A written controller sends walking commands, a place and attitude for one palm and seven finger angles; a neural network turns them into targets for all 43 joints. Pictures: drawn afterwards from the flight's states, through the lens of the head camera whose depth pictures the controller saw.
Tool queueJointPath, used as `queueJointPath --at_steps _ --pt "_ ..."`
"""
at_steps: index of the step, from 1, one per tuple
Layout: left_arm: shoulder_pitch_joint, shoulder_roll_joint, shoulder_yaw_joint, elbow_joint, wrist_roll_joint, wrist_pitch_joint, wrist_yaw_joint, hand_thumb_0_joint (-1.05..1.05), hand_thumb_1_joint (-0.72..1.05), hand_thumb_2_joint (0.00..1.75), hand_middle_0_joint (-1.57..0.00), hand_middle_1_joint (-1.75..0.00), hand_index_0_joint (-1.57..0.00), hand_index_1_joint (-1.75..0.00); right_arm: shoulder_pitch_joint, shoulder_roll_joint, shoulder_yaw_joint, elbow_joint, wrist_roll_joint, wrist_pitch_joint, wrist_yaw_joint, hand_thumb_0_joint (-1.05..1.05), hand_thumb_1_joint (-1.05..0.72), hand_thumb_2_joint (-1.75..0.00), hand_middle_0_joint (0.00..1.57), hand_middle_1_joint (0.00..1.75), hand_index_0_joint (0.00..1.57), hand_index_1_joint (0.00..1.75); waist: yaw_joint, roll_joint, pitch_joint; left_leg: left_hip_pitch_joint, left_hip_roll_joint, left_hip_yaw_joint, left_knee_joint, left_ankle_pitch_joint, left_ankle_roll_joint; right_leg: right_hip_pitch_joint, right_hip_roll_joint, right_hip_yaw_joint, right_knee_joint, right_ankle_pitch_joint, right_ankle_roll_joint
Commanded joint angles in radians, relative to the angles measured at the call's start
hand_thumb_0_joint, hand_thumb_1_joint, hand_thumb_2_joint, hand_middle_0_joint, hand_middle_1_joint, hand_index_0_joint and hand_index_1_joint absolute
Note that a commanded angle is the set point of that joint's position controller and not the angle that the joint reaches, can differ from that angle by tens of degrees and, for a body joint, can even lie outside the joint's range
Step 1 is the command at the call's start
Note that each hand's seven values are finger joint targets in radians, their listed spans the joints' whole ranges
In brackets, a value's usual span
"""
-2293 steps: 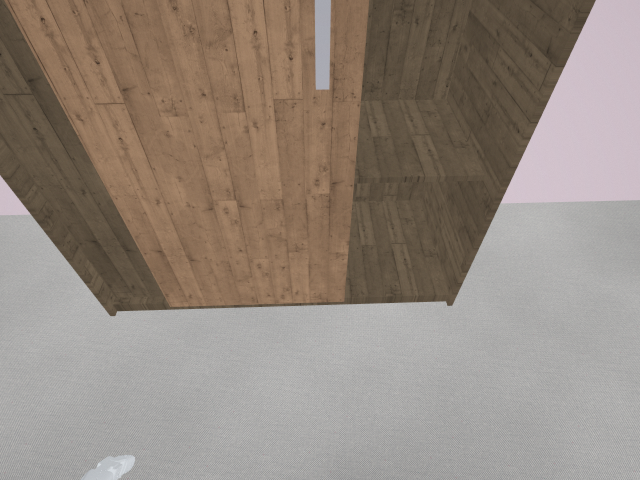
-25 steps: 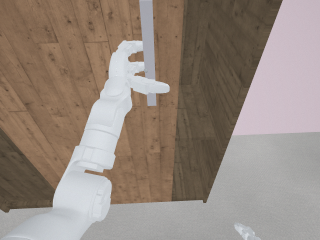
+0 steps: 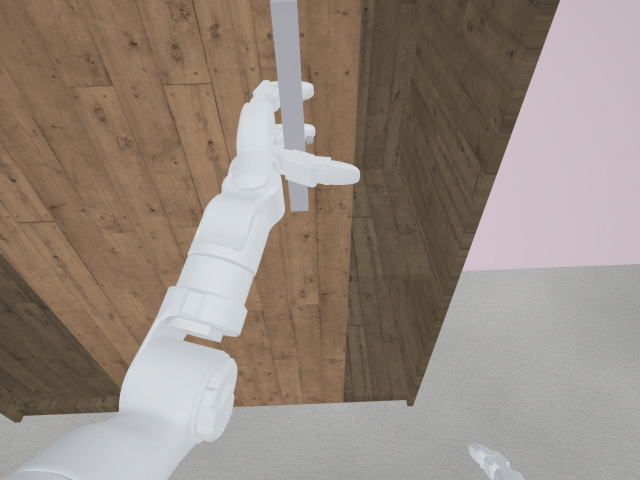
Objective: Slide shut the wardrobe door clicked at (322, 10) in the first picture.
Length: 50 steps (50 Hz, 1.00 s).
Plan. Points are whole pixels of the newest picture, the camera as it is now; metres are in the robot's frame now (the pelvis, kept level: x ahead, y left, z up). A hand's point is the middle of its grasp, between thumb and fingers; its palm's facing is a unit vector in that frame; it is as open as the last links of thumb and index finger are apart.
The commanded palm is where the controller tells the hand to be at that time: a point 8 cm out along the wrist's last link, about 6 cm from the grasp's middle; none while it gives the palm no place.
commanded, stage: slide the fingers in behind the handle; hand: left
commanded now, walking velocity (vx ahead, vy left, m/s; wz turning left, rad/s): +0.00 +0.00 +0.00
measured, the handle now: (293, 114) +0.49 +0.05 +0.25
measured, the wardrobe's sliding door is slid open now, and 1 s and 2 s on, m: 0.20 0.20 0.20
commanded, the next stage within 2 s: grip the handle and tug to test in 0.46 s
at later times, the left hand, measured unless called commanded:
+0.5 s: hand (310, 141) +0.43 +0.03 +0.24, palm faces +0.03 -1.00 +0.00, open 14.2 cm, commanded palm +0.40 +0.08 +0.24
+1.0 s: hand (308, 141) +0.43 +0.03 +0.24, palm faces +0.02 -1.00 +0.00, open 9.9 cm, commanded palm +0.40 +0.08 +0.24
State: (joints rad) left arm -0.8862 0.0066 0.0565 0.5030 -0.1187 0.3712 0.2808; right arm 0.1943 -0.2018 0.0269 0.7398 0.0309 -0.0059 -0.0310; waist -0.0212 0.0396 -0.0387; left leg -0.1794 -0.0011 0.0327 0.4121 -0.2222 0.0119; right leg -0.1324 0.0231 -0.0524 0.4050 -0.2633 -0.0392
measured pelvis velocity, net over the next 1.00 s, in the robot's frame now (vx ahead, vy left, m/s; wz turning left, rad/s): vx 0.01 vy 0.00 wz -0.01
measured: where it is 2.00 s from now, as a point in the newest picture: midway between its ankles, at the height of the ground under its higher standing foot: outside the picture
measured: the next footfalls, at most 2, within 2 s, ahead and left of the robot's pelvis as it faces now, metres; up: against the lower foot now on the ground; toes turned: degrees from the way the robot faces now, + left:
none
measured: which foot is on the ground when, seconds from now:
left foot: down 0.00-1.00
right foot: down 0.00-1.00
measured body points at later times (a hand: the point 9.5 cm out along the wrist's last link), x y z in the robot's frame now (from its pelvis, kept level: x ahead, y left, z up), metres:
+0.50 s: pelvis +0.00 -0.01 +0.00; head -0.01 -0.03 +0.45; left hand +0.42 +0.08 +0.24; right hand +0.14 -0.24 -0.12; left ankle +0.00 +0.11 -0.74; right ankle -0.03 -0.09 -0.74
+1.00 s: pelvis +0.01 +0.00 +0.00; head -0.01 -0.02 +0.45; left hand +0.42 +0.08 +0.24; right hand +0.15 -0.23 -0.11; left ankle +0.00 +0.11 -0.74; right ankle -0.03 -0.09 -0.74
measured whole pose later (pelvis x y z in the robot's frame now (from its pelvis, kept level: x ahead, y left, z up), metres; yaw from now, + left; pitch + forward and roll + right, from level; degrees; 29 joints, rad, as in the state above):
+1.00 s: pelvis +0.01 +0.00 +0.00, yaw +0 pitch -1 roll +0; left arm -0.81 0.01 0.04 0.39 -0.13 0.39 0.26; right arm 0.19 -0.21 0.02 0.71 0.03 0.02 -0.02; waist -0.02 0.05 -0.04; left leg -0.16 0.00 0.04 0.41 -0.24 0.01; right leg -0.12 0.02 -0.04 0.40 -0.27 -0.04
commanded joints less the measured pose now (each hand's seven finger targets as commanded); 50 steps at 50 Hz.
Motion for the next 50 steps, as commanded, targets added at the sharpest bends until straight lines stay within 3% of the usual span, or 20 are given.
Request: queueJointPath --at_steps 1,3,4,6,7,8,11,12,13,15,17,20,28,33,37,41,42,44,50 --pt "-0.56 0.054 -0.031 -0.249 0.003 -0.092 -0.015 0.0 -0.5 0.3 -0.3 -1.2 -0.3 -1.2 -0.088 -0.099 -0.04 -0.138 0.002 -0.054 -0.001 0.0 -0.9 -0.9 0.2 0.3 0.2 0.3 -0.012 -0.104 -0.315 0.16 -0.004 -0.026 0.006 0.307 0.025 0.032 -0.01 0.037 -0.034 0.407 0.02" --pt "-0.559 0.042 -0.043 -0.231 -0.002 -0.1 -0.02 0.0 -0.5 0.3 -0.3 -1.2 -0.3 -1.2 -0.091 -0.099 -0.038 -0.138 0.003 -0.052 -0.002 0.0 -0.9 -0.9 0.2 0.3 0.2 0.3 -0.015 -0.115 -0.297 0.152 -0.006 -0.03 0.004 0.29 0.028 0.027 -0.009 0.035 -0.038 0.393 0.02" --pt "-0.567 0.063 -0.025 -0.231 -0.005 -0.103 -0.021 0.0 -0.5 0.3 -0.3 -1.2 -0.3 -1.2 -0.087 -0.103 -0.04 -0.136 0.002 -0.055 -0.004 0.0 -0.9 -0.9 0.2 0.3 0.2 0.3 -0.017 -0.141 -0.306 0.148 -0.007 -0.028 0.003 0.284 0.031 0.032 -0.01 0.039 -0.042 0.399 0.024" --pt "-0.574 0.054 -0.035 -0.228 -0.007 -0.103 -0.03 0.0 -0.5 0.3 -0.3 -1.2 -0.3 -1.2 -0.088 -0.102 -0.039 -0.137 0.005 -0.055 -0.006 0.0 -0.9 -0.9 0.2 0.3 0.2 0.3 -0.02 -0.143 -0.301 0.144 -0.008 -0.025 0.003 0.281 0.031 0.032 -0.011 0.04 -0.041 0.409 0.026" --pt "-0.561 0.058 -0.033 -0.216 -0.005 -0.105 -0.03 0.0 -0.5 0.3 -0.3 -1.2 -0.3 -1.2 -0.092 -0.103 -0.041 -0.136 0.005 -0.054 -0.006 0.0 -0.9 -0.9 0.2 0.3 0.2 0.3 -0.011 -0.133 -0.3 0.143 -0.008 -0.027 0.001 0.285 0.03 0.037 -0.012 0.038 -0.038 0.402 0.023" --pt "-0.586 0.043 -0.047 -0.238 -0.007 -0.109 -0.032 0.0 -0.5 0.3 -0.3 -1.2 -0.3 -1.2 -0.094 -0.1 -0.038 -0.139 0.005 -0.059 -0.006 0.0 -0.9 -0.9 0.2 0.3 0.2 0.3 -0.018 -0.106 -0.302 0.151 -0.01 -0.026 0.004 0.282 0.032 0.028 -0.012 0.041 -0.04 0.403 0.024" --pt "-0.576 0.074 -0.019 -0.229 -0.011 -0.11 -0.036 0.0 -0.5 0.3 -0.3 -1.2 -0.3 -1.2 -0.087 -0.103 -0.038 -0.136 0.005 -0.062 -0.007 0.0 -0.9 -0.9 0.2 0.3 0.2 0.3 -0.014 -0.145 -0.315 0.141 -0.012 -0.025 0.004 0.283 0.034 0.041 -0.013 0.042 -0.039 0.423 0.029" --pt "-0.545 0.079 -0.015 -0.215 -0.011 -0.111 -0.037 0.0 -0.5 0.3 -0.3 -1.2 -0.3 -1.2 -0.093 -0.105 -0.04 -0.136 0.006 -0.059 -0.006 0.0 -0.9 -0.9 0.2 0.3 0.2 0.3 -0.004 -0.144 -0.307 0.133 -0.012 -0.025 0.001 0.283 0.033 0.05 -0.014 0.039 -0.038 0.414 0.027" --pt "-0.57 0.058 -0.035 -0.236 -0.013 -0.114 -0.039 0.0 -0.5 0.3 -0.3 -1.2 -0.3 -1.2 -0.095 -0.103 -0.037 -0.139 0.006 -0.061 -0.006 0.0 -0.9 -0.9 0.2 0.3 0.2 0.3 -0.012 -0.119 -0.304 0.14 -0.015 -0.023 0.004 0.279 0.035 0.039 -0.014 0.043 -0.04 0.416 0.027" --pt "-0.562 0.076 -0.018 -0.234 -0.012 -0.113 -0.041 0.0 -0.5 0.3 -0.3 -1.2 -0.3 -1.2 -0.091 -0.101 -0.037 -0.138 0.007 -0.064 -0.005 0.0 -0.9 -0.9 0.2 0.3 0.2 0.3 -0.009 -0.114 -0.31 0.14 -0.015 -0.022 0.008 0.283 0.033 0.04 -0.015 0.043 -0.038 0.424 0.028" --pt "-0.546 0.055 -0.035 -0.221 -0.011 -0.113 -0.041 0.0 -0.5 0.3 -0.3 -1.2 -0.3 -1.2 -0.093 -0.102 -0.039 -0.139 0.008 -0.062 -0.005 0.0 -0.9 -0.9 0.2 0.3 0.2 0.3 -0.007 -0.125 -0.298 0.138 -0.014 -0.023 0.004 0.276 0.033 0.037 -0.015 0.04 -0.04 0.41 0.028" --pt "-0.543 0.073 -0.02 -0.261 -0.015 -0.117 -0.044 0.0 -0.5 0.3 -0.3 -1.2 -0.3 -1.2 -0.092 -0.104 -0.039 -0.145 0.006 -0.067 -0.003 0.0 -0.9 -0.9 0.2 0.3 0.2 0.3 -0.006 -0.133 -0.331 0.146 -0.016 -0.021 0.009 0.306 0.036 0.057 -0.016 0.044 -0.033 0.463 0.03" --pt "-0.506 0.115 0.021 -0.267 -0.022 -0.107 -0.049 0.0 -0.5 0.3 -0.3 -1.2 -0.3 -1.2 -0.108 -0.106 -0.036 -0.152 0.007 -0.058 -0.006 0.0 -0.9 -0.9 0.2 0.3 0.2 0.3 0.008 -0.138 -0.312 0.128 -0.016 -0.019 -0.002 0.291 0.035 0.07 -0.017 0.044 -0.039 0.444 0.032" --pt "-0.502 0.103 0.006 -0.316 -0.011 -0.104 -0.039 0.0 -0.27 0.4 -0.32 -1.23 -0.32 -1.23 -0.111 -0.102 -0.037 -0.16 0.006 -0.054 -0.002 0.0 -0.9 -0.9 0.2 0.3 0.2 0.3 0.008 -0.106 -0.329 0.151 -0.011 -0.018 0.003 0.325 0.032 0.071 -0.015 0.039 -0.031 0.459 0.025" --pt "-0.432 0.112 0.013 -0.325 -0.015 -0.092 -0.041 0.0 -0.08 0.48 -0.35 -1.26 -0.35 -1.26 -0.121 -0.108 -0.04 -0.167 0.006 -0.041 0.002 0.0 -0.9 -0.9 0.2 0.3 0.2 0.3 0.02 -0.136 -0.339 0.147 -0.009 -0.017 0.001 0.356 0.029 0.103 -0.016 0.036 -0.025 0.5 0.025" --pt "-0.452 0.095 0.006 -0.341 -0.018 -0.077 -0.038 0.0 0.11 0.56 -0.36 -1.29 -0.36 -1.29 -0.121 -0.105 -0.038 -0.17 0.006 -0.036 0.002 0.0 -0.9 -0.9 0.2 0.3 0.2 0.3 0.009 -0.145 -0.319 0.153 -0.006 -0.021 0.001 0.348 0.029 0.08 -0.01 0.034 -0.029 0.482 0.026" --pt "-0.438 0.113 0.017 -0.352 -0.016 -0.077 -0.034 0.0 0.15 0.58 -0.37 -1.29 -0.37 -1.29 -0.128 -0.108 -0.041 -0.171 0.005 -0.031 0.002 0.0 -0.9 -0.9 0.2 0.3 0.2 0.3 0.019 -0.135 -0.328 0.157 -0.005 -0.02 -0.001 0.365 0.026 0.096 -0.012 0.032 -0.026 0.483 0.021" --pt "-0.466 0.077 -0.017 -0.376 -0.01 -0.067 -0.031 0.0 0.25 0.62 -0.38 -1.31 -0.38 -1.31 -0.128 -0.102 -0.038 -0.172 0.006 -0.027 0.004 0.0 -0.9 -0.9 0.2 0.3 0.2 0.3 0.007 -0.081 -0.328 0.178 -0.004 -0.02 0.009 0.387 0.024 0.077 -0.01 0.032 -0.02 0.494 0.017" --pt "-0.433 0.065 -0.026 -0.395 -0.011 -0.047 -0.025 0.0 0.53 0.74 -0.41 -1.35 -0.41 -1.35 -0.127 -0.103 -0.045 -0.175 0.002 -0.015 0.009 0.0 -0.9 -0.9 0.2 0.3 0.2 0.3 0.006 -0.131 -0.348 0.186 0.0 -0.024 0.017 0.429 0.022 0.09 -0.009 0.027 -0.01 0.541 0.019"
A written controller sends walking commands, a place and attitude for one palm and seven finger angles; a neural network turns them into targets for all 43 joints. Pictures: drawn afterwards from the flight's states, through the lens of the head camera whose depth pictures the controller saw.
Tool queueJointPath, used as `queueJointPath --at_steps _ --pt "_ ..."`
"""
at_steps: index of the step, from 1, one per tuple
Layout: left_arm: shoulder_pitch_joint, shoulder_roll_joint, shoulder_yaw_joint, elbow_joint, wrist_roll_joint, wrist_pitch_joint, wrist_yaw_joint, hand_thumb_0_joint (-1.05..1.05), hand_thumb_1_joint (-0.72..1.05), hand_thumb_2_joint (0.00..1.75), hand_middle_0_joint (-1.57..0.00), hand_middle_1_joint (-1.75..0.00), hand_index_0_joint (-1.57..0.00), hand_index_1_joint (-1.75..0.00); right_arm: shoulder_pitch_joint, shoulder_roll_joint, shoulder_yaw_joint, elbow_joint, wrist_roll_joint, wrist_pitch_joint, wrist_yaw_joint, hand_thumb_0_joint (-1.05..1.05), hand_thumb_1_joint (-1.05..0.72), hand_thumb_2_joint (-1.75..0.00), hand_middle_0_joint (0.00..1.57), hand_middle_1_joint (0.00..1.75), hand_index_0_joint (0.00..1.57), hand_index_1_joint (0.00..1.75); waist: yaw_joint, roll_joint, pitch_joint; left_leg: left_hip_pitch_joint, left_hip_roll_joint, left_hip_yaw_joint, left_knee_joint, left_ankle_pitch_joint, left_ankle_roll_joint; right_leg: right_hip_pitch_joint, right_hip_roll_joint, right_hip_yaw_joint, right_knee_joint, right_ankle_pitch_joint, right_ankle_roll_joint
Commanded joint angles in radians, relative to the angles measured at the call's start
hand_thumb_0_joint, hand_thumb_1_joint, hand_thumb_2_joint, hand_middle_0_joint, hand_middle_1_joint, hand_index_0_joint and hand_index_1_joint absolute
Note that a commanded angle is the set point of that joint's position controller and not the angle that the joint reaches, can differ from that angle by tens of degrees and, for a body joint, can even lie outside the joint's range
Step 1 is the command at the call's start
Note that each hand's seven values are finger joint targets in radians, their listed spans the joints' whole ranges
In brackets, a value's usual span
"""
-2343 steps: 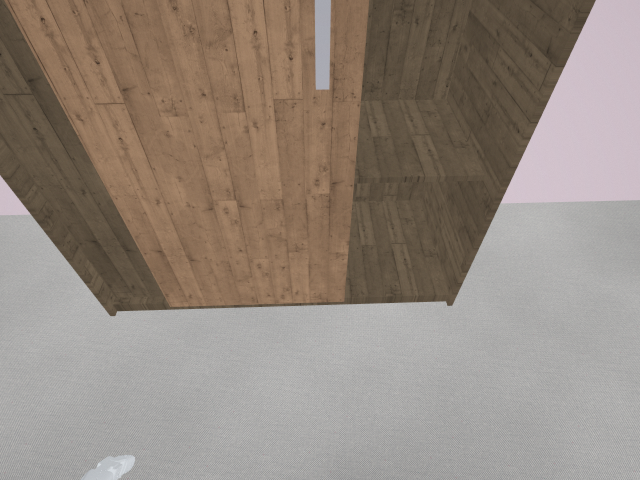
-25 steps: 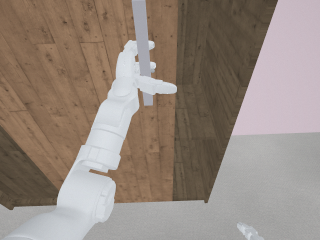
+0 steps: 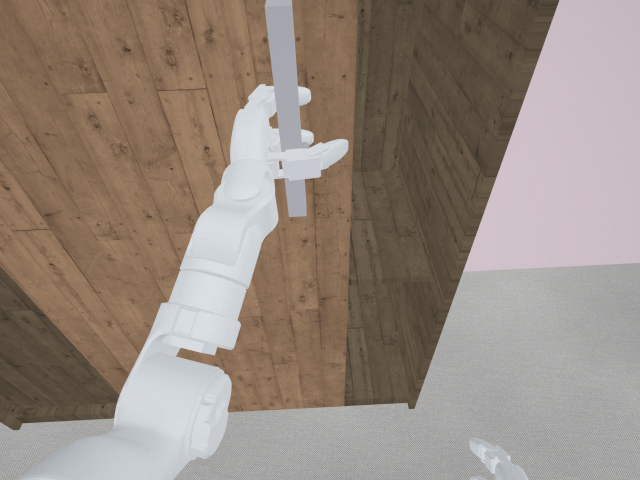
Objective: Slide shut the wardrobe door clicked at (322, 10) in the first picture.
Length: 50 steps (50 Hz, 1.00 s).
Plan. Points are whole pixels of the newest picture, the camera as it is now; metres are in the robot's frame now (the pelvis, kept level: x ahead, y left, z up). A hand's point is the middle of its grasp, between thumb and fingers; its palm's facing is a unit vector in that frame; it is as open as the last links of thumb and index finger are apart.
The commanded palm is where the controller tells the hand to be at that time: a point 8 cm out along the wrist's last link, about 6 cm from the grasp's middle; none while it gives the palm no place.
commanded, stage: grip the handle and tug to test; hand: left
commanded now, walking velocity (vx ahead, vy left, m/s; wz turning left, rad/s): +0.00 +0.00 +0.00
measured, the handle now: (290, 119) +0.48 +0.05 +0.25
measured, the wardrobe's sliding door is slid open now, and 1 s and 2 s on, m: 0.20 0.20 0.20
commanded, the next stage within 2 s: tug the door sideways, standing still in 0.98 s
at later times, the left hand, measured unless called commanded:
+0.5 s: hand (306, 146) +0.42 +0.03 +0.24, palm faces +0.04 -1.00 -0.01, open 6.4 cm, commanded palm +0.39 +0.08 +0.24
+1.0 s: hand (306, 148) +0.42 +0.03 +0.24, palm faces +0.01 -1.00 -0.01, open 6.5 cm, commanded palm +0.36 +0.08 +0.24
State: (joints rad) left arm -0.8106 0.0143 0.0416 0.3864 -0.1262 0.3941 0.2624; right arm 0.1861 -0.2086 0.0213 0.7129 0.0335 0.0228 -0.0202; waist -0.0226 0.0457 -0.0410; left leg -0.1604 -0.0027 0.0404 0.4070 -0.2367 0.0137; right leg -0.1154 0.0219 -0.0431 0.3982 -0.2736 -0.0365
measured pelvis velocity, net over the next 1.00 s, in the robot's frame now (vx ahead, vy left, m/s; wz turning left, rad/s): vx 0.03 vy -0.01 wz -0.01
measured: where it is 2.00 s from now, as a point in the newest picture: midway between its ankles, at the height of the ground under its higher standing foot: outside the picture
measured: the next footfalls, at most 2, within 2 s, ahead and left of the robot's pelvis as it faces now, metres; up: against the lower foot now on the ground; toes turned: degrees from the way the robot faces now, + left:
none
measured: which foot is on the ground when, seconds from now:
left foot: down 0.00-1.00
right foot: down 0.00-1.00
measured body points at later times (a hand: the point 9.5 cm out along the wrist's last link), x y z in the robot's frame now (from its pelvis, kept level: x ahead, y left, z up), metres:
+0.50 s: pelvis +0.01 -0.01 +0.00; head -0.01 -0.03 +0.45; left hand +0.41 +0.08 +0.24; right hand +0.17 -0.23 -0.11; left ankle -0.01 +0.11 -0.74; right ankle -0.04 -0.09 -0.74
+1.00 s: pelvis +0.03 -0.01 +0.00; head +0.01 -0.04 +0.45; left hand +0.41 +0.08 +0.24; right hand +0.19 -0.24 -0.11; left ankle -0.01 +0.11 -0.74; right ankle -0.04 -0.09 -0.74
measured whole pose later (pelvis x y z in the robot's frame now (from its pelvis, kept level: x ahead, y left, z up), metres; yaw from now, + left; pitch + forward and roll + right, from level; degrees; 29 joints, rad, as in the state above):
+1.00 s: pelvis +0.03 -0.01 +0.00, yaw -1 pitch +0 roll +1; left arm -0.62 0.04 0.04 0.09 -0.13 0.48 0.23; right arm 0.16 -0.22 0.03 0.64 0.03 0.11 0.01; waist -0.03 0.06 -0.06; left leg -0.13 0.00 0.04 0.40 -0.25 0.01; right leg -0.09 0.02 -0.03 0.39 -0.30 -0.05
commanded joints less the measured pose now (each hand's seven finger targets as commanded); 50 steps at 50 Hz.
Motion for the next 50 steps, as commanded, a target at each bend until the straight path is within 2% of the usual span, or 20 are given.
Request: queueJointPath --at_steps 1,2,8,10,11,13,17,20,24,27,31,32,33,36,37,38,42,44,47,50 --pt "-0.503 0.04 -0.027 -0.293 -0.002 -0.068 -0.008 0.0 0.57 0.76 -0.42 -1.35 -0.42 -1.35 -0.122 -0.094 -0.038 -0.152 0.0 -0.042 0.0 0.0 -0.9 -0.9 0.2 0.3 0.2 0.3 0.007 -0.122 -0.343 0.173 0.002 -0.032 0.025 0.458 0.019 0.071 -0.008 0.017 0.0 0.561 0.015" --pt "-0.477 0.042 -0.026 -0.275 -0.002 -0.066 -0.006 0.0 0.62 0.78 -0.42 -1.36 -0.42 -1.36 -0.124 -0.096 -0.039 -0.151 0.0 -0.037 0.001 0.0 -0.9 -0.9 0.2 0.3 0.2 0.3 0.015 -0.133 -0.342 0.169 0.002 -0.037 0.023 0.458 0.017 0.077 -0.008 0.013 0.002 0.548 0.012" --pt "-0.498 0.042 -0.033 -0.309 0.003 -0.054 0.0 0.0 0.9 0.9 -0.45 -1.4 -0.45 -1.4 -0.123 -0.095 -0.038 -0.152 -0.003 -0.026 0.004 0.0 -0.9 -0.9 0.2 0.3 0.2 0.3 0.007 -0.107 -0.352 0.182 0.004 -0.037 0.031 0.484 0.016 0.075 -0.008 0.014 0.006 0.571 0.011" --pt "-0.485 0.019 -0.059 -0.351 0.005 -0.054 -0.005 0.0 0.9 0.9 -0.45 -1.4 -0.45 -1.4 -0.131 -0.092 -0.039 -0.164 -0.002 -0.025 0.01 0.0 -0.9 -0.9 0.2 0.3 0.2 0.3 0.007 -0.091 -0.366 0.196 0.004 -0.037 0.039 0.511 0.015 0.078 -0.01 0.015 0.013 0.596 0.01" --pt "-0.469 0.01 -0.064 -0.337 0.004 -0.049 -0.007 0.0 0.9 0.9 -0.45 -1.4 -0.45 -1.4 -0.13 -0.091 -0.039 -0.164 -0.003 -0.024 0.01 0.0 -0.9 -0.9 0.2 0.3 0.2 0.3 0.006 -0.117 -0.368 0.194 0.003 -0.039 0.042 0.514 0.017 0.08 -0.009 0.012 0.016 0.608 0.013" --pt "-0.455 0.038 -0.043 -0.352 0.001 -0.051 -0.008 0.0 0.9 0.9 -0.45 -1.4 -0.45 -1.4 -0.131 -0.095 -0.039 -0.164 -0.005 -0.017 0.011 0.0 -0.9 -0.9 0.2 0.3 0.2 0.3 0.013 -0.121 -0.369 0.189 0.005 -0.04 0.037 0.529 0.015 0.097 -0.012 0.012 0.015 0.624 0.012" --pt "-0.433 0.013 -0.069 -0.379 0.001 -0.046 -0.013 0.0 0.9 0.9 -0.45 -1.4 -0.45 -1.4 -0.144 -0.093 -0.039 -0.175 -0.004 -0.011 0.014 0.0 -0.9 -0.9 0.2 0.3 0.2 0.3 0.013 -0.123 -0.363 0.188 0.003 -0.038 0.041 0.528 0.018 0.101 -0.015 0.012 0.019 0.64 0.015" --pt "-0.44 0.054 -0.027 -0.369 -0.006 -0.033 -0.013 0.0 0.9 0.9 -0.45 -1.4 -0.45 -1.4 -0.147 -0.097 -0.037 -0.173 -0.004 -0.006 0.01 0.0 -0.9 -0.9 0.2 0.3 0.2 0.3 0.013 -0.151 -0.352 0.167 -0.002 -0.033 0.035 0.491 0.02 0.108 -0.015 0.015 0.012 0.645 0.021" --pt "-0.469 0.035 -0.042 -0.345 -0.005 -0.021 -0.015 0.0 0.9 0.9 -0.45 -1.4 -0.45 -1.4 -0.148 -0.093 -0.033 -0.164 -0.002 0.0 0.006 0.0 -0.9 -0.9 0.2 0.3 0.2 0.3 0.003 -0.115 -0.324 0.168 -0.005 -0.032 0.036 0.469 0.021 0.082 -0.015 0.017 0.005 0.616 0.019" --pt "-0.433 0.062 -0.015 -0.342 -0.009 -0.02 -0.015 0.0 0.9 0.9 -0.45 -1.4 -0.45 -1.4 -0.153 -0.098 -0.034 -0.17 -0.004 0.004 0.003 0.0 -0.9 -0.9 0.2 0.3 0.2 0.3 0.018 -0.14 -0.347 0.155 -0.01 -0.031 0.035 0.476 0.023 0.117 -0.021 0.018 0.01 0.653 0.024" --pt "-0.42 0.069 -0.005 -0.349 -0.015 -0.016 -0.026 0.0 0.9 0.9 -0.45 -1.4 -0.45 -1.4 -0.158 -0.096 -0.03 -0.173 -0.003 0.006 0.0 0.0 -0.9 -0.9 0.2 0.3 0.2 0.3 0.015 -0.152 -0.344 0.145 -0.013 -0.027 0.028 0.454 0.025 0.129 -0.028 0.022 0.006 0.678 0.031" --pt "-0.389 0.068 -0.006 -0.359 -0.015 -0.021 -0.027 0.0 0.9 0.9 -0.45 -1.4 -0.45 -1.4 -0.165 -0.097 -0.032 -0.179 -0.003 0.009 0.002 0.0 -0.9 -0.9 0.2 0.3 0.2 0.3 0.025 -0.149 -0.349 0.145 -0.013 -0.028 0.028 0.466 0.024 0.139 -0.028 0.02 0.009 0.677 0.028" --pt "-0.38 0.044 -0.03 -0.378 -0.016 -0.023 -0.032 0.0 0.9 0.9 -0.45 -1.4 -0.45 -1.4 -0.169 -0.094 -0.031 -0.185 -0.003 0.008 0.005 0.0 -0.9 -0.9 0.2 0.3 0.2 0.3 0.02 -0.125 -0.35 0.156 -0.011 -0.028 0.028 0.476 0.025 0.134 -0.029 0.02 0.011 0.68 0.026" --pt "-0.344 0.057 -0.017 -0.417 -0.021 -0.026 -0.038 0.0 0.9 0.9 -0.45 -1.4 -0.45 -1.4 -0.171 -0.095 -0.03 -0.197 -0.005 0.007 0.007 0.0 -0.9 -0.9 0.2 0.3 0.2 0.3 0.026 -0.154 -0.368 0.155 -0.013 -0.027 0.03 0.482 0.025 0.154 -0.033 0.021 0.015 0.731 0.035" --pt "-0.293 0.075 -0.001 -0.411 -0.022 -0.026 -0.04 0.0 0.9 0.9 -0.45 -1.4 -0.45 -1.4 -0.178 -0.098 -0.032 -0.202 -0.005 0.013 0.008 0.0 -0.9 -0.9 0.2 0.3 0.2 0.3 0.041 -0.157 -0.371 0.144 -0.013 -0.029 0.027 0.484 0.023 0.171 -0.033 0.019 0.017 0.725 0.032" --pt "-0.293 0.066 -0.011 -0.422 -0.023 -0.025 -0.044 0.0 0.9 0.9 -0.45 -1.4 -0.45 -1.4 -0.183 -0.098 -0.029 -0.204 -0.003 0.015 0.009 0.0 -0.9 -0.9 0.2 0.3 0.2 0.3 0.033 -0.162 -0.352 0.14 -0.012 -0.028 0.025 0.477 0.026 0.163 -0.034 0.02 0.014 0.731 0.034" --pt "-0.21 0.056 -0.029 -0.504 -0.02 -0.02 -0.05 0.0 0.9 0.9 -0.45 -1.4 -0.45 -1.4 -0.198 -0.097 -0.032 -0.227 -0.001 0.019 0.019 0.0 -0.9 -0.9 0.2 0.3 0.2 0.3 0.049 -0.126 -0.373 0.155 -0.009 -0.028 0.031 0.515 0.022 0.175 -0.035 0.016 0.026 0.747 0.028" --pt "-0.204 0.046 -0.038 -0.538 -0.024 -0.01 -0.052 0.0 0.9 0.9 -0.45 -1.4 -0.45 -1.4 -0.198 -0.095 -0.03 -0.232 -0.002 0.019 0.023 0.0 -0.9 -0.9 0.2 0.3 0.2 0.3 0.04 -0.145 -0.363 0.158 -0.007 -0.029 0.034 0.515 0.023 0.166 -0.033 0.016 0.024 0.763 0.034" --pt "-0.104 0.072 -0.016 -0.576 -0.025 0.013 -0.056 0.0 0.9 0.9 -0.45 -1.4 -0.45 -1.4 -0.215 -0.102 -0.031 -0.247 -0.002 0.032 0.026 0.0 -0.9 -0.9 0.2 0.3 0.2 0.3 0.059 -0.152 -0.372 0.141 -0.012 -0.024 0.038 0.528 0.023 0.198 -0.04 0.017 0.033 0.819 0.038" --pt "-0.083 0.073 -0.02 -0.65 -0.026 0.037 -0.059 0.0 0.9 0.9 -0.45 -1.4 -0.45 -1.4 -0.223 -0.098 -0.03 -0.259 -0.001 0.035 0.033 0.0 -0.9 -0.9 0.2 0.3 0.2 0.3 0.055 -0.143 -0.38 0.15 -0.01 -0.023 0.048 0.547 0.022 0.193 -0.039 0.016 0.042 0.845 0.038"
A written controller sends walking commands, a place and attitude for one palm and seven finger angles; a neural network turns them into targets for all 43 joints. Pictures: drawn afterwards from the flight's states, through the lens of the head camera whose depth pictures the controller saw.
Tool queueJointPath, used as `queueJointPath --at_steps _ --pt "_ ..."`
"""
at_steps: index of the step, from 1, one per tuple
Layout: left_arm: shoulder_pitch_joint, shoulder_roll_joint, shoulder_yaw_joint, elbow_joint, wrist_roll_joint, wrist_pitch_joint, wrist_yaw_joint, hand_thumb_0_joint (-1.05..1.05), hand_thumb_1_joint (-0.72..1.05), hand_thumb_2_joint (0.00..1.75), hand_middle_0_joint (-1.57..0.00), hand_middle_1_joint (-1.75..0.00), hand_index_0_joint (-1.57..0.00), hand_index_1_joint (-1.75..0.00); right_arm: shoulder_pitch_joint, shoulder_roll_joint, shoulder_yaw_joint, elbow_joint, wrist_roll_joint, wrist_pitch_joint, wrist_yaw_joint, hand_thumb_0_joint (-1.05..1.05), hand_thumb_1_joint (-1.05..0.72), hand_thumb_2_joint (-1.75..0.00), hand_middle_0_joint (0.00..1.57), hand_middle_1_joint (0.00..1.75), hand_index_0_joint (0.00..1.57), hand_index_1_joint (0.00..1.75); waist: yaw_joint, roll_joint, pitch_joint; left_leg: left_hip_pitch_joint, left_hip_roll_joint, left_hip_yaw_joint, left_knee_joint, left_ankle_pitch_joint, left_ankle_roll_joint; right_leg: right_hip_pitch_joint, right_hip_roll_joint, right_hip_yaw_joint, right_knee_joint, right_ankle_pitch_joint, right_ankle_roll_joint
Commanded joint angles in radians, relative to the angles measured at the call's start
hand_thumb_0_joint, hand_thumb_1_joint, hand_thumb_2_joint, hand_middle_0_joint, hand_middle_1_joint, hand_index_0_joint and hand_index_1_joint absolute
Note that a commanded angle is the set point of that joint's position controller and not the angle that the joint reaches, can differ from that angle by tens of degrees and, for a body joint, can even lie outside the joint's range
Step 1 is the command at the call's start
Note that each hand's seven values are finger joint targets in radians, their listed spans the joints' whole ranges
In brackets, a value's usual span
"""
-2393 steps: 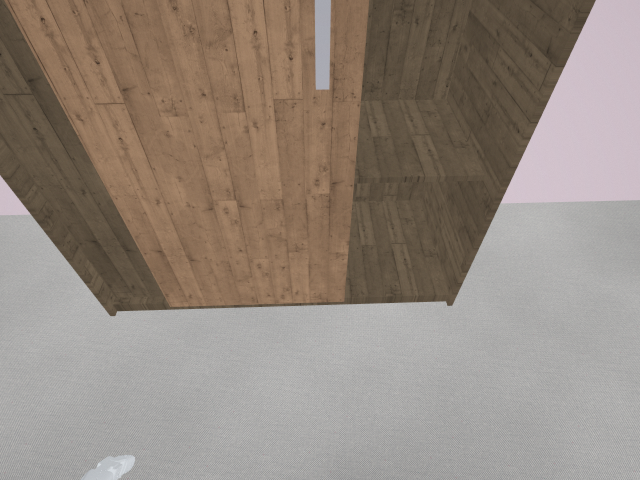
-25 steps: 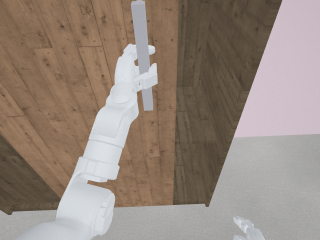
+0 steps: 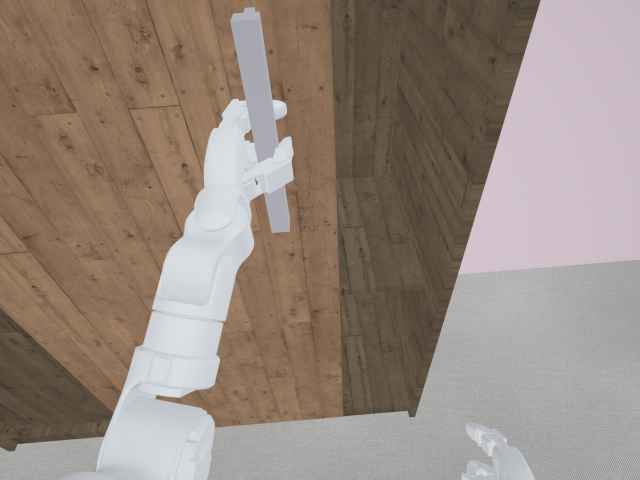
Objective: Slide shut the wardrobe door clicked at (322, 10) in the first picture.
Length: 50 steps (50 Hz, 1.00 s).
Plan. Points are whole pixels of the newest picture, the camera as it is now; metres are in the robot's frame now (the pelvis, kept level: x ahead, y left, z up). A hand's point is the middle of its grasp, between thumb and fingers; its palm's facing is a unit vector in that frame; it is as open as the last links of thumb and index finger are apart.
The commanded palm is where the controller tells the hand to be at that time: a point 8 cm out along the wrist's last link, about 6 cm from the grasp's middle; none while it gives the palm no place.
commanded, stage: tug the door sideways, standing still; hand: left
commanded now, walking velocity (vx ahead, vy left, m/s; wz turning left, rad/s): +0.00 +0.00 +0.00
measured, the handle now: (267, 134) +0.45 +0.07 +0.24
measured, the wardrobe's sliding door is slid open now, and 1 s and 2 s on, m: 0.20 0.20 0.15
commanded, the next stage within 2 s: step sideways, sliding the door along in 0.64 s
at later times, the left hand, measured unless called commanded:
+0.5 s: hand (285, 159) +0.40 +0.04 +0.24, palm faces +0.09 -1.00 -0.04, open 6.1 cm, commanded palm +0.38 +0.05 +0.24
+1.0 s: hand (280, 169) +0.40 +0.05 +0.23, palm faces -0.03 -0.99 -0.12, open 6.7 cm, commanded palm +0.39 +0.07 +0.24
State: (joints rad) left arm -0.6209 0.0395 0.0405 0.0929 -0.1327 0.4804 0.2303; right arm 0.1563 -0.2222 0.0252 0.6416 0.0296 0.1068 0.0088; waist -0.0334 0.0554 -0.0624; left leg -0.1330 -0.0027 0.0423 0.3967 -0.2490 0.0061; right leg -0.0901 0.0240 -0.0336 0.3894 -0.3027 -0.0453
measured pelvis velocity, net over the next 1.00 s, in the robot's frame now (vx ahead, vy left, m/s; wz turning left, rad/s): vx -0.04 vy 0.00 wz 0.05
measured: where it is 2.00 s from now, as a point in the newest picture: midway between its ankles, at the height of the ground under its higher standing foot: outside the picture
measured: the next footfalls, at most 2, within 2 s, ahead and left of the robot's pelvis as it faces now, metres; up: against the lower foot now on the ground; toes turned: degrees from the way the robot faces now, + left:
right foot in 1.64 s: +0.16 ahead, -0.35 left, +0.00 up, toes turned +7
left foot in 1.80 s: +0.08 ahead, -0.10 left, +0.00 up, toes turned +19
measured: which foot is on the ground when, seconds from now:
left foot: down 0.00-1.00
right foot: down 0.00-1.00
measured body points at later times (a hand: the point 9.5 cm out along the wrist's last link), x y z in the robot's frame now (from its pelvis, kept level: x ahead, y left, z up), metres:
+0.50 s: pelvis +0.01 +0.00 +0.00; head +0.00 -0.03 +0.45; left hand +0.39 +0.10 +0.24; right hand +0.22 -0.20 -0.10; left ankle -0.04 +0.12 -0.74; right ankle -0.06 -0.09 -0.74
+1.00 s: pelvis -0.04 +0.00 -0.01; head -0.01 -0.02 +0.43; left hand +0.40 +0.10 +0.23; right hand +0.10 -0.22 -0.14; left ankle -0.04 +0.12 -0.74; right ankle -0.07 -0.10 -0.72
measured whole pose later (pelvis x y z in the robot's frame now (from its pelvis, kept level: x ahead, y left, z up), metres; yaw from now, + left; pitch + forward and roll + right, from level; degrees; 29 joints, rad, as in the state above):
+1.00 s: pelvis -0.04 +0.00 -0.01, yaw +3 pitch -1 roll +1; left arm -0.90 0.13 -0.06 0.52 -0.11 0.04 0.14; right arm 0.17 -0.17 0.02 0.72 0.02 0.03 -0.06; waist -0.02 0.03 0.08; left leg -0.26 -0.01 0.02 0.56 -0.29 0.01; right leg -0.32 0.02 0.00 0.81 -0.46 -0.03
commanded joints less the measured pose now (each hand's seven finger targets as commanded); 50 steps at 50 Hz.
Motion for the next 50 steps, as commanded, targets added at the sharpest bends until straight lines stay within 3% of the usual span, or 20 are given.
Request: queueJointPath --at_steps 1,4,5,11,15,17,24,27,29,33,35,37,38,40,41,42,44,47,48,50 --pt "-0.271 0.041 -0.029 -0.38 -0.019 -0.042 -0.026 0.0 0.9 0.9 -0.45 -1.4 -0.45 -1.4 -0.196 -0.084 -0.032 -0.19 0.003 -0.047 0.007 0.0 -0.9 -0.9 0.2 0.3 0.2 0.3 0.064 -0.148 -0.358 0.121 -0.011 -0.026 0.06 0.569 0.028 0.17 -0.041 0.004 0.056 0.88 0.046" --pt "-0.219 0.047 -0.027 -0.438 -0.021 -0.024 -0.022 0.0 0.9 0.9 -0.45 -1.4 -0.45 -1.4 -0.209 -0.084 -0.032 -0.201 0.002 -0.041 0.013 0.0 -0.9 -0.9 0.2 0.3 0.2 0.3 0.069 -0.144 -0.358 0.122 -0.01 -0.029 0.069 0.58 0.027 0.163 -0.04 0.003 0.06 0.879 0.043" --pt "-0.246 0.095 0.011 -0.41 -0.02 -0.013 -0.019 0.0 0.9 0.9 -0.45 -1.4 -0.45 -1.4 -0.206 -0.09 -0.029 -0.187 0.003 -0.034 0.009 0.0 -0.9 -0.9 0.2 0.3 0.2 0.3 0.065 -0.168 -0.348 0.112 -0.012 -0.028 0.065 0.562 0.025 0.165 -0.04 0.004 0.057 0.877 0.044" --pt "-0.518 0.021 -0.05 -0.263 -0.009 0.031 0.017 0.0 0.9 0.9 -0.45 -1.4 -0.45 -1.4 -0.19 -0.085 -0.026 -0.121 0.008 -0.045 -0.009 0.0 -0.9 -0.9 0.2 0.3 0.2 0.3 0.01 -0.122 -0.244 0.136 -0.009 -0.04 0.082 0.523 0.026 0.031 -0.024 0.006 0.035 0.723 0.034" --pt "-0.548 -0.03 -0.094 -0.223 0.006 0.049 0.027 0.0 0.9 0.9 -0.45 -1.4 -0.45 -1.4 -0.169 -0.084 -0.031 -0.113 -0.003 -0.039 -0.008 0.0 -0.9 -0.9 0.2 0.3 0.2 0.3 0.001 -0.122 -0.314 0.133 -0.024 -0.029 0.121 0.607 0.024 0.084 -0.051 0.006 0.082 0.949 0.058" --pt "-0.586 -0.052 -0.118 -0.218 0.008 0.032 0.028 0.0 0.9 0.9 -0.45 -1.4 -0.45 -1.4 -0.164 -0.081 -0.034 -0.112 -0.008 -0.041 -0.009 0.0 -0.9 -0.9 0.2 0.3 0.2 0.3 -0.001 -0.163 -0.35 0.119 -0.033 -0.03 0.128 0.607 0.027 0.115 -0.06 -0.001 0.102 1.017 0.064" --pt "-0.731 -0.178 -0.239 -0.114 0.007 -0.07 0.021 0.0 0.9 0.9 -0.45 -1.4 -0.45 -1.4 -0.172 -0.052 -0.035 -0.092 -0.003 -0.067 -0.001 0.0 -0.9 -0.9 0.2 0.3 0.2 0.3 -0.025 -0.124 -0.257 0.171 -0.009 -0.08 0.084 0.437 0.026 -0.06 -0.018 -0.006 0.045 0.533 0.016" --pt "-0.774 -0.203 -0.256 -0.056 0.013 -0.087 0.022 0.0 0.9 0.9 -0.45 -1.4 -0.45 -1.4 -0.15 -0.057 -0.039 -0.077 -0.011 -0.067 0.004 0.0 -0.9 -0.9 0.2 0.3 0.2 0.3 -0.03 -0.089 -0.27 0.178 -0.009 -0.073 0.11 0.557 0.027 -0.041 -0.022 0.001 0.072 0.659 0.016" --pt "-0.788 -0.212 -0.263 -0.063 0.014 -0.083 0.016 0.0 0.9 0.9 -0.45 -1.4 -0.45 -1.4 -0.126 -0.059 -0.04 -0.085 -0.015 -0.068 0.009 0.0 -0.9 -0.9 0.2 0.3 0.2 0.3 -0.031 -0.094 -0.359 0.18 -0.021 -0.068 0.153 0.667 0.032 -0.012 -0.035 -0.001 0.112 0.834 0.038" --pt "-0.874 -0.249 -0.3 0.031 0.013 -0.124 0.015 0.0 0.9 0.9 -0.45 -1.4 -0.45 -1.4 -0.133 -0.051 -0.047 -0.064 -0.006 -0.084 0.011 0.0 -0.9 -0.9 0.2 0.3 0.2 0.3 -0.043 -0.154 -0.326 0.165 -0.004 -0.098 0.105 0.46 0.023 -0.083 -0.014 -0.013 0.079 0.545 0.019" --pt "-0.899 -0.264 -0.295 0.084 0.008 -0.144 0.019 0.0 0.9 0.9 -0.45 -1.4 -0.45 -1.4 -0.116 -0.049 -0.043 -0.051 -0.009 -0.1 0.011 0.0 -0.9 -0.9 0.2 0.3 0.2 0.3 -0.048 -0.135 -0.317 0.159 -0.009 -0.092 0.099 0.421 0.024 -0.096 -0.011 -0.008 0.071 0.514 0.017" --pt "-0.943 -0.25 -0.279 0.1 0.011 -0.155 0.021 0.0 0.9 0.9 -0.45 -1.4 -0.45 -1.4 -0.092 -0.053 -0.041 -0.044 -0.011 -0.104 0.011 0.0 -0.9 -0.9 0.2 0.3 0.2 0.3 -0.041 -0.05 -0.356 0.186 -0.016 -0.09 0.122 0.504 0.023 -0.104 -0.01 -0.004 0.089 0.573 0.016" --pt "-1.011 0.198 -0.105 -0.026 0.069 -0.332 -0.042 0.0 0.9 0.9 -0.45 -1.4 -0.45 -1.4 -0.09 -0.098 -0.048 -0.079 -0.019 -0.096 -0.014 0.0 -0.9 -0.9 0.2 0.3 0.2 0.3 -0.021 -0.125 -0.344 0.102 0.043 -0.077 0.16 0.423 0.071 -0.086 -0.078 0.05 0.079 0.506 0.067" --pt "-0.889 0.135 -0.103 0.139 0.069 -0.441 -0.087 0.0 0.9 0.9 -0.45 -1.4 -0.45 -1.4 -0.116 -0.067 -0.051 -0.06 -0.021 -0.086 -0.038 0.0 -0.9 -0.9 0.2 0.3 0.2 0.3 -0.013 -0.194 -0.29 0.043 0.048 -0.076 0.145 0.245 0.073 -0.049 -0.091 0.046 0.068 0.393 0.058" --pt "-0.871 0.06 -0.155 0.139 0.059 -0.476 -0.107 0.0 0.9 0.9 -0.45 -1.4 -0.45 -1.4 -0.117 -0.058 -0.044 -0.07 -0.02 -0.09 -0.044 0.0 -0.9 -0.9 0.2 0.3 0.2 0.3 -0.021 -0.171 -0.289 0.057 0.064 -0.097 0.125 0.205 0.072 -0.069 -0.084 0.028 0.087 0.322 0.046" --pt "-0.863 0.055 -0.168 0.14 0.047 -0.508 -0.125 0.0 0.9 0.9 -0.45 -1.4 -0.45 -1.4 -0.119 -0.063 -0.044 -0.076 -0.011 -0.096 -0.054 0.0 -0.9 -0.9 0.2 0.3 0.2 0.3 -0.025 -0.129 -0.29 0.084 0.095 -0.139 0.099 0.149 0.08 -0.108 -0.064 0.011 0.125 0.233 0.035" --pt "-0.887 0.044 -0.177 0.162 0.041 -0.554 -0.142 0.0 0.9 0.9 -0.45 -1.4 -0.45 -1.4 -0.122 -0.066 -0.043 -0.082 -0.011 -0.109 -0.072 0.0 -0.9 -0.9 0.2 0.3 0.2 0.3 -0.035 0.002 -0.258 0.124 0.198 -0.301 0.027 0.021 0.131 -0.227 -0.015 0.005 0.24 0.052 0.03" --pt "-0.947 0.096 -0.156 0.135 0.038 -0.584 -0.145 0.0 0.9 0.9 -0.45 -1.4 -0.45 -1.4 -0.103 -0.069 -0.043 -0.069 -0.009 -0.13 -0.08 0.0 -0.9 -0.9 0.2 0.3 0.2 0.3 -0.035 0.082 -0.214 0.26 0.356 -0.57 -0.058 0.066 0.238 -0.461 -0.017 0.075 0.499 -0.208 0.009" --pt "-0.961 0.107 -0.15 0.129 0.038 -0.585 -0.144 0.0 0.9 0.9 -0.45 -1.4 -0.45 -1.4 -0.116 -0.065 -0.04 -0.061 -0.009 -0.132 -0.078 0.0 -0.9 -0.9 0.2 0.3 0.2 0.3 -0.032 0.041 -0.194 0.241 0.381 -0.578 -0.056 0.104 0.251 -0.468 -0.043 0.11 0.525 -0.213 0.005" --pt "-0.968 0.072 -0.17 0.113 0.036 -0.601 -0.148 0.0 0.9 0.9 -0.45 -1.4 -0.45 -1.4 -0.117 -0.067 -0.039 -0.059 -0.005 -0.14 -0.074 0.0 -0.9 -0.9 0.2 0.3 0.2 0.3 -0.021 0.002 -0.184 0.205 0.368 -0.452 0.009 0.246 0.228 -0.378 -0.068 0.118 0.4 -0.185 -0.002"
